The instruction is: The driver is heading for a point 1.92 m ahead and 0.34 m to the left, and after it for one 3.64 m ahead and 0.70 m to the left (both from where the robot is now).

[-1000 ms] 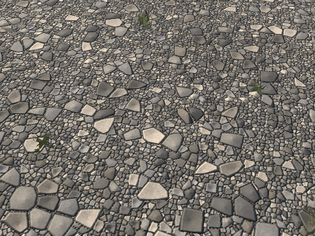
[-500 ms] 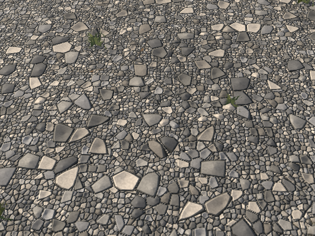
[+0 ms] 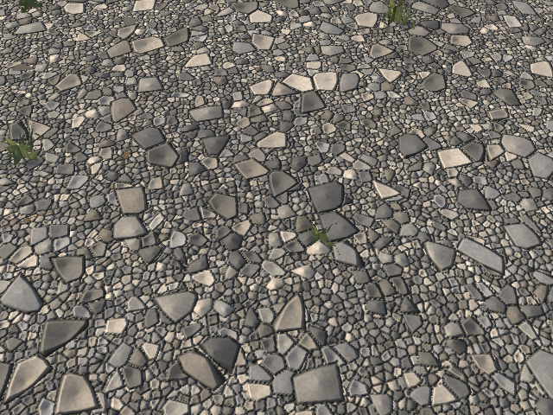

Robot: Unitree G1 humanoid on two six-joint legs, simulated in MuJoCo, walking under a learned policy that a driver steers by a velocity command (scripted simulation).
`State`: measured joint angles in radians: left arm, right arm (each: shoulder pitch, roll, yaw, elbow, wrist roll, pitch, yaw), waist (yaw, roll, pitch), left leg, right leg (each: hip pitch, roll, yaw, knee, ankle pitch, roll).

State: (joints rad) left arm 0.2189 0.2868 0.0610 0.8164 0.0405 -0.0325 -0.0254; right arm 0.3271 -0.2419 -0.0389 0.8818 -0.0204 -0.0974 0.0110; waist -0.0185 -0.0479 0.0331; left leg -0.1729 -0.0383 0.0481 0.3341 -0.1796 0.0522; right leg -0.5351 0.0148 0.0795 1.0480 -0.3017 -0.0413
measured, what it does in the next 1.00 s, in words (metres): walks ahead: right foot, then left foot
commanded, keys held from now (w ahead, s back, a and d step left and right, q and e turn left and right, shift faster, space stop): no key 1.00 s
